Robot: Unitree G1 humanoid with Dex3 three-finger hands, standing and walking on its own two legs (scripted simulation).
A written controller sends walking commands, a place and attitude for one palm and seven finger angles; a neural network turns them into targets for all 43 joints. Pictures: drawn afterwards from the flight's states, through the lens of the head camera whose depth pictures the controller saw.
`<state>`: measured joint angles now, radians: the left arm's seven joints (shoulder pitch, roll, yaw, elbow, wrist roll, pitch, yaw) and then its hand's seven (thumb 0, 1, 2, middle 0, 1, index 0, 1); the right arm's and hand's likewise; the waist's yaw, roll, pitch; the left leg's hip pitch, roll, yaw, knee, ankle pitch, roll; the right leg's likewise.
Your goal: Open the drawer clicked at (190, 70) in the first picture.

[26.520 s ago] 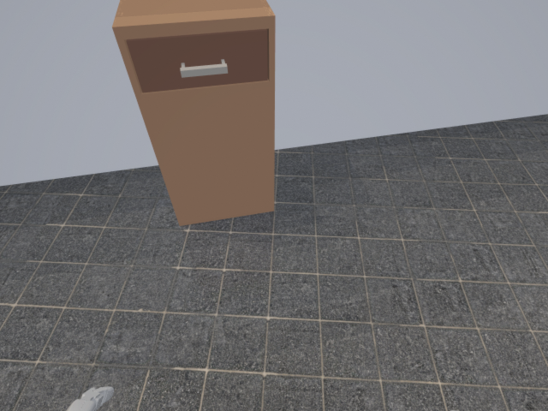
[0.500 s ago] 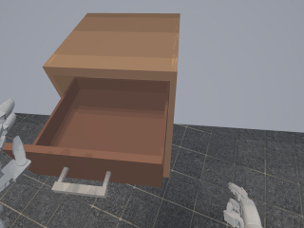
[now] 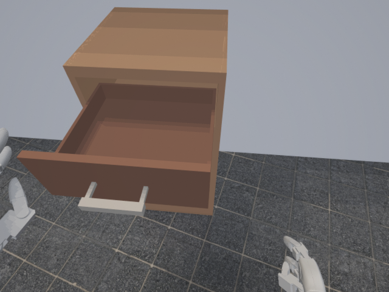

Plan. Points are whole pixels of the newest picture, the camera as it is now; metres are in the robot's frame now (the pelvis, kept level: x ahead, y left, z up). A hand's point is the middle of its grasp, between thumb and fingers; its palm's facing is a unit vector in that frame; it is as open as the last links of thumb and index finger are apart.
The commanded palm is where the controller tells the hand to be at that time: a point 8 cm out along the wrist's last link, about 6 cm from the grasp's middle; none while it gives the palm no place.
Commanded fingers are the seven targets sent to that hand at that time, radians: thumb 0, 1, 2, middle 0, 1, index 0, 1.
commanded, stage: step back with the hand held close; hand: left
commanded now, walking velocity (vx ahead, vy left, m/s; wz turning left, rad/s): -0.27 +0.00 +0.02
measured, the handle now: (115, 197) +0.31 +0.20 +0.01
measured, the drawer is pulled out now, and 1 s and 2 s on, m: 0.30 0.30 0.30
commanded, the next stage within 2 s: stop stepping back and stand still in 0.58 s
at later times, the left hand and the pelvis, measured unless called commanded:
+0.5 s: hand out of the picture +0.07 +0.19 +0.19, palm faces +0.30 -0.83 -0.47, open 7.4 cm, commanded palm +0.00 +0.26 +0.20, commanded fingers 0.00 0.90 0.90 -0.20 -0.30 -0.20 -0.30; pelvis -0.14 -0.02 +0.00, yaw -1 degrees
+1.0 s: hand out of the picture -0.08 +0.20 +0.19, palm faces +0.40 -0.81 -0.43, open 7.4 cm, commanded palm -0.14 +0.25 +0.20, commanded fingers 0.00 0.90 0.90 -0.20 -0.30 -0.20 -0.30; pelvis -0.27 -0.03 +0.00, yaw -1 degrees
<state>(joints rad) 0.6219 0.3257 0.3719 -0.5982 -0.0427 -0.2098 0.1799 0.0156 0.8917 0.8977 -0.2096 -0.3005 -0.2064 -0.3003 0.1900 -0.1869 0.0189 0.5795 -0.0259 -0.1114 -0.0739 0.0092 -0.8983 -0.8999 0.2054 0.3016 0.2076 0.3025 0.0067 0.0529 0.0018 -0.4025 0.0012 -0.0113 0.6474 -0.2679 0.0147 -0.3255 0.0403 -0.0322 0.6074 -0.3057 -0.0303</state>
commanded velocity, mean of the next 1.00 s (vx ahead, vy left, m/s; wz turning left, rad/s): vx -0.16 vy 0.00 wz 0.01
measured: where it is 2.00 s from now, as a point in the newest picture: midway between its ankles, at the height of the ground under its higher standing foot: outside the picture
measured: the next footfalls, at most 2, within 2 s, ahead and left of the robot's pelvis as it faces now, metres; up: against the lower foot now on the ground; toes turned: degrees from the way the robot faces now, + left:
left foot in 0.20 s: +0.00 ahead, +0.14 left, +0.00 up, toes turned +2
right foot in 0.38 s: -0.06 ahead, -0.11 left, +0.00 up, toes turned -4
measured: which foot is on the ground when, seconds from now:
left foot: down 0.00-0.00, up 0.02-0.18, down 0.20-0.44, up 0.46-0.68, down 0.70-0.94, up 0.96-1.00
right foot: down 0.00-0.20, up 0.22-0.36, down 0.38-0.72, up 0.74-0.92, down 0.94-1.00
